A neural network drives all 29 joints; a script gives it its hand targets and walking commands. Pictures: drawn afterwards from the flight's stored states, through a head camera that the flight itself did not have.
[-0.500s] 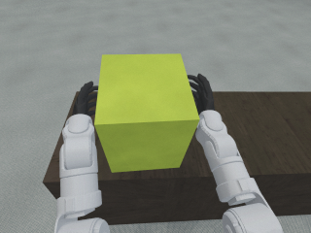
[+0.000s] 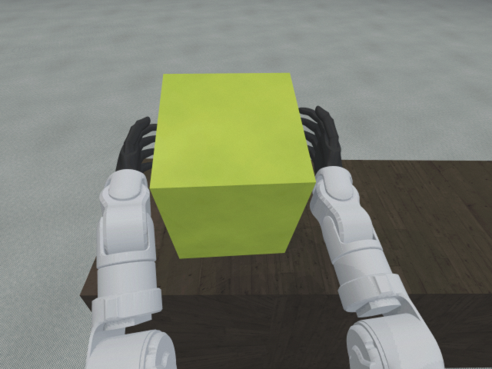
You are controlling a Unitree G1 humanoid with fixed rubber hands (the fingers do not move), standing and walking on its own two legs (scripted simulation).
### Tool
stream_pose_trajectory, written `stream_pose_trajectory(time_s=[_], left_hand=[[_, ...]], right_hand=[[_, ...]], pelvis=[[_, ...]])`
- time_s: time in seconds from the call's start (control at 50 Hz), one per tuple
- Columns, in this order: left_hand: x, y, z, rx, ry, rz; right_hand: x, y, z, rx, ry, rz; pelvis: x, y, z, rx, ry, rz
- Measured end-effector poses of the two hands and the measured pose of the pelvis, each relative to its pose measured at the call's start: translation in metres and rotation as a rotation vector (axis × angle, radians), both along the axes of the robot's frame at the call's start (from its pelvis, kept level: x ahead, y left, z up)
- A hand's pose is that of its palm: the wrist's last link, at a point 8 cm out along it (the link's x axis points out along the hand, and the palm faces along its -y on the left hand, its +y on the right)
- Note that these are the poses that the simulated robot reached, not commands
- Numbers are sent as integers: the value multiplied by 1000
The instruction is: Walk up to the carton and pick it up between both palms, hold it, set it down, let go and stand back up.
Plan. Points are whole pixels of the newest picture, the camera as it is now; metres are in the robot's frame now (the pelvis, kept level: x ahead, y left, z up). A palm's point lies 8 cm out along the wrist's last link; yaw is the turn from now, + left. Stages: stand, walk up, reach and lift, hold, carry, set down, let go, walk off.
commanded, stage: set down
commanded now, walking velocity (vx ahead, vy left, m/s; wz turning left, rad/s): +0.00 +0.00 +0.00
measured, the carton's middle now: (230, 172) +0.41 +0.02 +0.14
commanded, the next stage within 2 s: none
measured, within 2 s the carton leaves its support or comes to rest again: neither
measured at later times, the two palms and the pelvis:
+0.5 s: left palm (149, 199) +0.37 +0.16 +0.12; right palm (315, 173) +0.40 -0.13 +0.14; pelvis +0.02 -0.02 +0.00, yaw +1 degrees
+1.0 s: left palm (148, 211) +0.37 +0.17 +0.09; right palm (307, 174) +0.41 -0.12 +0.13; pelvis +0.00 -0.01 +0.00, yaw +0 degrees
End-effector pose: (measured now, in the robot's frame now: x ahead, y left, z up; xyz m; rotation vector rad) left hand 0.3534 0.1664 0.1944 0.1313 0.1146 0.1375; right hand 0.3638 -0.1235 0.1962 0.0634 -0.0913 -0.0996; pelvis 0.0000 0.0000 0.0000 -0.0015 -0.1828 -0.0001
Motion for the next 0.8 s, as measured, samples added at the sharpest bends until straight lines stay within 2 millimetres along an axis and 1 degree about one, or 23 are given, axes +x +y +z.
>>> stream_pose_trajectory(time_s=[0.04, 0.08, 0.16, 0.24, 0.32, 0.4, 0.56, 0.66, 0.8], left_hand=[[3, 4, -2, -2, -5, -1], [5, 7, -10, 2, 2, -2], [8, 10, -35, 6, 31, 1], [9, 8, -64, -8, 61, 18], [8, 3, -80, -17, 64, 43], [11, -2, -83, -20, 62, 62], [19, -7, -78, 0, 62, 57], [16, -4, -74, -3, 54, 63], [12, 4, -86, -29, 104, 75]], right_hand=[[3, 4, -2, -5, -12, 1], [6, 7, -8, -12, -13, 3], [12, 10, -28, -40, -1, 12], [18, 9, -48, -65, 12, 32], [25, 6, -60, -82, 9, 57], [32, 1, -63, -85, 5, 71], [40, -4, -57, -85, 0, 73], [38, -1, -55, -78, -8, 76], [38, 7, -65, -96, 40, 87]], pelvis=[[2, 0, 0, 1, -2, 5], [5, -1, 0, 1, -5, 5], [10, -2, 0, -2, 4, 7], [15, -5, 1, -7, 26, 11], [17, -9, 1, -12, 53, 15], [18, -13, 1, -14, 72, 18], [23, -17, 1, -9, 85, 21], [22, -15, 0, -7, 79, 17], [13, -12, 1, -6, 85, 12]])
